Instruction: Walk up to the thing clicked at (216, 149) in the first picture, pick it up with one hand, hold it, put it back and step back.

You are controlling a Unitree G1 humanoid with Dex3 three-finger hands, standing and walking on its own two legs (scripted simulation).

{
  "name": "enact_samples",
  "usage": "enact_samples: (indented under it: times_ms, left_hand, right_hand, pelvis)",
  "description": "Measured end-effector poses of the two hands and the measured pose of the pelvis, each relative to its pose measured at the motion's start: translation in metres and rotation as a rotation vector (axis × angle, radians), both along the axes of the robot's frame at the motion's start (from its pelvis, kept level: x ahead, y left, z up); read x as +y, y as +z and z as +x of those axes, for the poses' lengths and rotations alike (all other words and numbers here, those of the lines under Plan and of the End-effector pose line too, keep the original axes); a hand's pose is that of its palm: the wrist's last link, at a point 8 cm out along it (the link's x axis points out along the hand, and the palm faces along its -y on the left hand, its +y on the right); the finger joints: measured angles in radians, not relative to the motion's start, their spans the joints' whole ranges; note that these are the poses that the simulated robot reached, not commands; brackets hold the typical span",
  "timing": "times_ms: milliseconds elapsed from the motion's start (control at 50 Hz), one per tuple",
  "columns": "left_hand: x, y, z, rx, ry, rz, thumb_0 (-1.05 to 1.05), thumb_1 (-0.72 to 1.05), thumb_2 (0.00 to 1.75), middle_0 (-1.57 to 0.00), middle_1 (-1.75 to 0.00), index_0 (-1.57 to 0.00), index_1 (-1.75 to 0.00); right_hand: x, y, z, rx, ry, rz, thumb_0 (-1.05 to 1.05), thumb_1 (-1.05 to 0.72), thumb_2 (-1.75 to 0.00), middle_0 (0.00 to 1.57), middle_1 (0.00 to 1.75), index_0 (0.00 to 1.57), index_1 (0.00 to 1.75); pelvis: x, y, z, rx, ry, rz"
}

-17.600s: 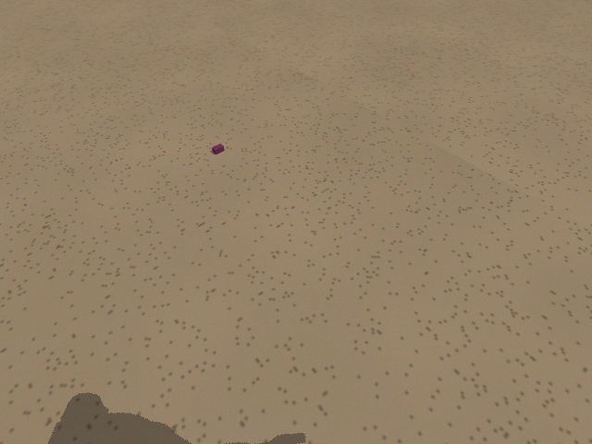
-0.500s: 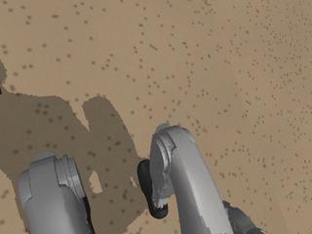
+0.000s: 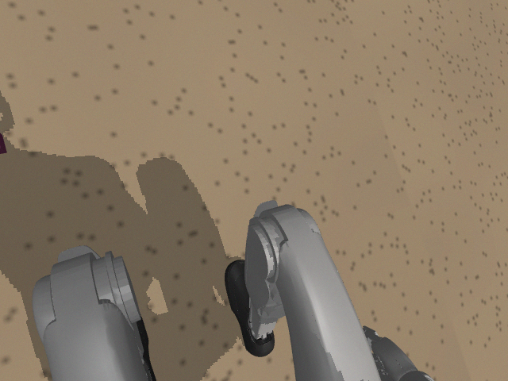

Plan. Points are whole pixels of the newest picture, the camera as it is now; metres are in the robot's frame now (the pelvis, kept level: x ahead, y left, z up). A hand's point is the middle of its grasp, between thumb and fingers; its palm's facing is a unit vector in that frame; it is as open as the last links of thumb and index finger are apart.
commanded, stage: rise first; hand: left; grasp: from above
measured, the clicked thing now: out of the picture +0.51 +0.35 -0.31
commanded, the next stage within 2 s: none
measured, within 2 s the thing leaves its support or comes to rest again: neither
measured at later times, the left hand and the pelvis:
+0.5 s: hand out of the picture +0.46 +0.38 -0.18, palm faces -0.47 -0.09 -0.88, open 11.8 cm; pelvis +0.00 +0.00 +0.00, yaw +0 degrees
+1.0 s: hand out of the picture +0.46 +0.38 -0.18, palm faces -0.47 -0.08 -0.88, open 11.6 cm; pelvis +0.00 +0.00 +0.00, yaw +0 degrees
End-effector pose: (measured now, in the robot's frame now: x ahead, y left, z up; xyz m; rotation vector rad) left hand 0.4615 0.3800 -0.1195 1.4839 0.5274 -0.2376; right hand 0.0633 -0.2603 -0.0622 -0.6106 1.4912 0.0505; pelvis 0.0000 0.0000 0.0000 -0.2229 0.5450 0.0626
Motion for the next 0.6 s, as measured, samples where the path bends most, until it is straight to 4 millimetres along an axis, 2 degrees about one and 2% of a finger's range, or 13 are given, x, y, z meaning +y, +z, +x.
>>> enact_samples:
  times_ms: [600]
  left_hand:
    - [-0.0007,0.0009,0.0045,-0.016,-0.008,0.001,0.0,-0.14,0.69,-0.45,-0.61,-0.44,-0.63]
  right_hand:
    - [-0.001,0.002,-0.0035,0.002,0.003,-0.013,0.0,-0.9,-0.9,0.2,0.3,0.21,0.3]
  pelvis:
    - [0.0003,-0.0015,-0.0005,-0.004,-0.003,-0.003]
